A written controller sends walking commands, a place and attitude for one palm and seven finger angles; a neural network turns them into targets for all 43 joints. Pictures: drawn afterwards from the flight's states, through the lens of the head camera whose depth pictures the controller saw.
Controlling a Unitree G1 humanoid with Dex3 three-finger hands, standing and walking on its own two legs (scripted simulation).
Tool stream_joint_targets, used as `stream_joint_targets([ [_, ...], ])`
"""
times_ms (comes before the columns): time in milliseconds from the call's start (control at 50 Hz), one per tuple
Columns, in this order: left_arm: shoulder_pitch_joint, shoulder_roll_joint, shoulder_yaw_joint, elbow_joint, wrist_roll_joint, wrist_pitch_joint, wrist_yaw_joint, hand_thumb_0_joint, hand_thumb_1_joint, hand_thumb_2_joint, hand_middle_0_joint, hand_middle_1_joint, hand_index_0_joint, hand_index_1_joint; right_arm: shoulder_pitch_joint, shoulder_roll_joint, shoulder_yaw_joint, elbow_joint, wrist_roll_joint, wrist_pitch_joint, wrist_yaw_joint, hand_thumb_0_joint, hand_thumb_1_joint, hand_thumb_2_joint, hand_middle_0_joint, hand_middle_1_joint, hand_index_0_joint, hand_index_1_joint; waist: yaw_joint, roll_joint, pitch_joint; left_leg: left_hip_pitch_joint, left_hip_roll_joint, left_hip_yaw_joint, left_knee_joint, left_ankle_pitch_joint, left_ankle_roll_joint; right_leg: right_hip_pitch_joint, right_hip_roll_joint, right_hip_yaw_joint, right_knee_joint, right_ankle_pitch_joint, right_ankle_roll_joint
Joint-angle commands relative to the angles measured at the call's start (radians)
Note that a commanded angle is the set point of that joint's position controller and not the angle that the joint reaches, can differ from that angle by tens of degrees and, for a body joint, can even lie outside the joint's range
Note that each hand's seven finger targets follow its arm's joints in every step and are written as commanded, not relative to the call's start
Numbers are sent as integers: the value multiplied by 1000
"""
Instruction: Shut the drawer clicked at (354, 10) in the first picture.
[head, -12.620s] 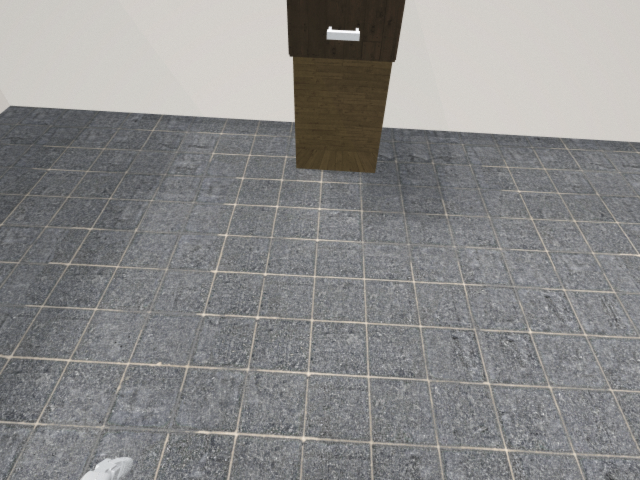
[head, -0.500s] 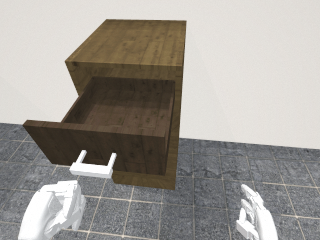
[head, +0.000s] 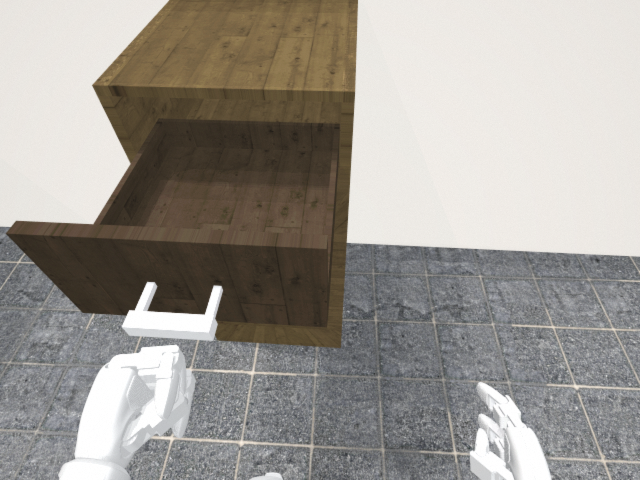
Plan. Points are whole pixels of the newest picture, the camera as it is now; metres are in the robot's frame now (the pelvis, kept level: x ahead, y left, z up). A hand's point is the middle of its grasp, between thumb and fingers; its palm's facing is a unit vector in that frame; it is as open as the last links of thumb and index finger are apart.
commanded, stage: bring the fist close to the handle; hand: left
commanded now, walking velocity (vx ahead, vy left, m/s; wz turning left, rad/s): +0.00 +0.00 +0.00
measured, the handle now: (176, 309) +0.30 +0.20 +0.06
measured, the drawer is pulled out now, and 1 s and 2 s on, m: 0.29 0.28 0.17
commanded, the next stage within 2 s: push the drawer shut in 0.62 s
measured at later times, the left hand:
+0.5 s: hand (193, 386) +0.21 +0.15 +0.06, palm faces -0.01 -1.00 -0.05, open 3.3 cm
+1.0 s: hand (200, 367) +0.23 +0.15 +0.05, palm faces -0.04 -1.00 -0.07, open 3.0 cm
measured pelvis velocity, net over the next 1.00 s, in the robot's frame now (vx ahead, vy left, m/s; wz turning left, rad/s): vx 0.00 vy -0.01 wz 0.00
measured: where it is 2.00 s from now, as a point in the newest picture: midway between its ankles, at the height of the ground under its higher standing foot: outside the picture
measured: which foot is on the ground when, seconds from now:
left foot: down 0.00-1.00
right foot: down 0.00-1.00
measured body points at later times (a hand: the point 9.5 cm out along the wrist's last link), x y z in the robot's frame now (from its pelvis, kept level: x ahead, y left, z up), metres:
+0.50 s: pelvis +0.00 +0.00 -0.01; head +0.04 -0.01 +0.44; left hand +0.21 +0.21 +0.06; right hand +0.17 -0.24 -0.09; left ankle +0.03 +0.12 -0.70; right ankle -0.02 -0.10 -0.70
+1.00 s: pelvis +0.00 -0.01 -0.02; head +0.04 -0.02 +0.43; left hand +0.23 +0.21 +0.06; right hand +0.17 -0.25 -0.10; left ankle +0.03 +0.12 -0.70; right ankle -0.02 -0.10 -0.70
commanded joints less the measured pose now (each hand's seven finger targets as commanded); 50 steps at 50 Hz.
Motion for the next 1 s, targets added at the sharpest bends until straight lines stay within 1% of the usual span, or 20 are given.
stream_joint_targets([
  [0,-66,79,45,-174,-6,-77,14,0,900,900,-1400,-1600,-1400,-1600,-86,-112,-52,-186,6,-36,-11,0,-900,-900,200,300,200,300,-14,-40,-111,107,-18,-23,-98,127,24,-56,12,32,-126,185,18],
  [40,-120,86,44,-176,-8,-84,24,0,900,900,-1400,-1600,-1400,-1600,-85,-115,-51,-188,5,-33,-13,0,-900,-900,200,300,200,300,-21,-24,-117,100,-17,-25,-88,113,23,-76,12,34,-117,169,18],
  [60,-124,109,71,-156,0,-88,36,0,900,900,-1400,-1600,-1400,-1600,-85,-117,-53,-178,3,-26,-15,0,-900,-900,200,300,200,300,-18,-45,-111,88,-14,-29,-86,108,24,-78,15,35,-117,157,15],
  [120,-114,76,38,-162,-2,-103,41,0,900,900,-1400,-1600,-1400,-1600,-73,-114,-54,-194,0,-20,-9,0,-900,-900,200,300,200,300,-15,-26,-175,99,-15,-23,-65,152,23,-75,14,31,-84,212,14],
  [200,-135,87,48,-107,5,-108,51,0,900,900,-1400,-1600,-1400,-1600,-71,-116,-55,-194,-2,-1,-4,0,-900,-900,200,300,200,300,-19,-31,-162,57,-13,-23,-43,141,21,-102,16,35,-64,205,14],
  [220,-120,96,60,-121,4,-109,53,0,900,900,-1400,-1600,-1400,-1600,-72,-117,-57,-200,-1,2,-3,0,-900,-900,200,300,200,300,-9,-14,-180,58,-12,-21,-42,152,20,-89,15,35,-59,215,12],
  [240,-126,83,36,-136,5,-108,52,0,900,900,-1400,-1600,-1400,-1600,-73,-116,-54,-209,1,5,-1,0,-900,-900,200,300,200,300,-16,3,-179,67,-13,-20,-44,151,20,-94,15,35,-60,216,12],
  [340,-113,117,74,-164,-3,-97,61,0,900,900,-1400,-1600,-1400,-1600,-64,-114,-58,-217,3,25,-4,0,-900,-900,200,300,200,300,-9,-14,-216,72,-10,-15,-40,185,22,-57,15,40,-61,264,14],
  [480,-31,73,41,-148,-11,-95,50,0,900,900,-1400,-1600,-1400,-1600,-64,-108,-60,-222,6,45,-2,0,-900,-900,200,300,200,300,-20,-57,-166,54,-11,-15,-35,192,24,-68,17,33,-64,291,19],
  [540,-32,75,23,-173,-7,-105,40,0,900,900,-1400,-1600,-1400,-1600,-63,-110,-61,-230,7,43,-1,0,-900,-900,200,300,200,300,-24,-25,-161,53,-12,-17,-28,178,24,-87,16,37,-59,273,19],
  [620,-75,92,27,-193,6,-124,50,0,900,900,-1400,-1600,-1400,-1600,-58,-110,-59,-234,3,49,-6,0,-900,-900,200,300,200,300,-32,-36,-158,43,-13,-20,-16,154,27,-108,16,42,-55,238,18],
  [660,-93,126,63,-188,9,-133,62,0,900,900,-1400,-1600,-1400,-1600,-61,-112,-59,-223,2,53,-10,0,-900,-900,200,300,200,300,-29,-34,-150,35,-11,-23,-13,140,27,-113,19,45,-59,213,15],
  [680,-90,105,51,-190,3,-135,61,0,900,900,-1400,-1600,-1400,-1600,-60,-109,-56,-230,1,54,-10,0,-900,-900,200,300,200,300,-28,-32,-165,36,-15,-19,-10,141,28,-106,17,51,-57,220,16],
  [700,-91,118,66,-185,2,-134,62,0,900,900,-1400,-1600,-1400,-1600,-57,-110,-58,-231,4,55,-10,0,-900,-900,200,300,200,300,-28,-41,-177,34,-14,-18,-6,139,27,-106,17,53,-57,218,17],
  [740,-152,120,68,-169,-8,-129,59,0,900,900,-1400,-1600,-1400,-1600,-60,-113,-54,-224,4,56,-12,0,-900,-900,200,300,200,300,-40,-44,-171,21,-16,-16,2,122,26,-108,13,67,-70,204,22],
  [800,-203,145,99,-105,-13,-116,48,0,900,900,-1400,-1600,-1400,-1600,-58,-121,-51,-211,6,61,-17,0,-900,-900,200,300,200,300,-39,-46,-169,7,-15,-15,4,114,26,-104,11,80,-79,187,21],
  [820,-226,121,68,-107,-15,-110,37,0,900,900,-1400,-1600,-1400,-1600,-63,-123,-47,-216,7,58,-16,0,-900,-900,200,300,200,300,-44,-18,-172,14,-17,-13,3,110,26,-106,9,81,-82,185,22],
  [860,-279,149,89,-67,-22,-93,29,0,900,900,-1400,-1600,-1400,-1600,-64,-130,-45,-203,8,57,-20,0,-900,-900,200,300,200,300,-49,-30,-164,6,-16,-16,3,103,28,-100,7,90,-99,172,24],
  [920,-327,156,106,-46,-38,-76,13,0,900,900,-1400,-1600,-1400,-1600,-55,-134,-45,-200,10,55,-24,0,-900,-900,200,300,200,300,-43,-37,-207,28,-17,-13,-3,140,28,-63,3,98,-103,230,28],
  [980,-354,161,122,-6,-45,-68,14,0,900,900,-1400,-1600,-1400,-1600,-51,-137,-45,-183,8,54,-27,0,-900,-900,200,300,200,300,-45,-57,-206,34,-17,-15,-10,165,28,-47,2,87,-101,277,30],
])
